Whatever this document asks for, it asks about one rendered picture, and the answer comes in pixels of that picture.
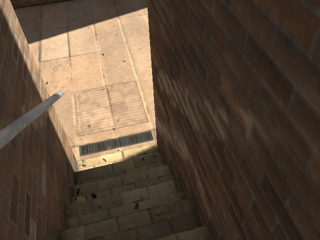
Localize stairs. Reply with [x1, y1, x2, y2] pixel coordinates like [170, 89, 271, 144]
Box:
[58, 143, 215, 240]

